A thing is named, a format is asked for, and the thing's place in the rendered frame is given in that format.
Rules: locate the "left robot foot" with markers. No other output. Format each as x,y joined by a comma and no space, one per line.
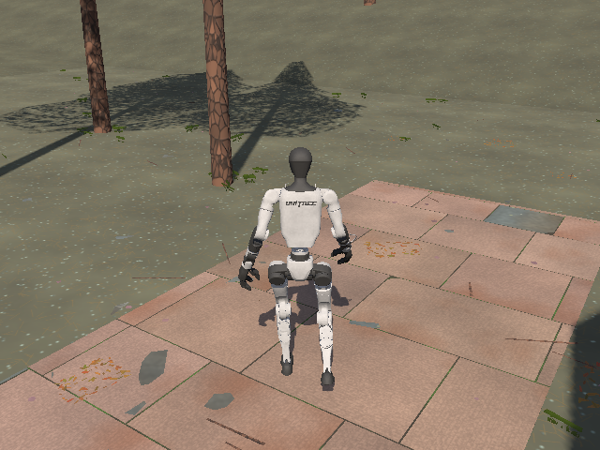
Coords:
287,368

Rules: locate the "left robot upper arm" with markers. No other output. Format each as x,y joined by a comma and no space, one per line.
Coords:
270,197

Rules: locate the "right robot forearm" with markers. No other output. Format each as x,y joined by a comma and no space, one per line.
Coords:
344,242

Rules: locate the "left robot thigh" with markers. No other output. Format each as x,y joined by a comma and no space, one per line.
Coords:
277,274

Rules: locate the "right robot upper arm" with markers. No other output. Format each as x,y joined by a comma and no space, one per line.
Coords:
330,197

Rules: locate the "left robot hand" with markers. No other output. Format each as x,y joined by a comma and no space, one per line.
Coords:
243,276

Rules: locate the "left robot forearm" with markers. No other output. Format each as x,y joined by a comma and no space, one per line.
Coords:
252,251

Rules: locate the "right robot hand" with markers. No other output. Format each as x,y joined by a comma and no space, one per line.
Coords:
347,257

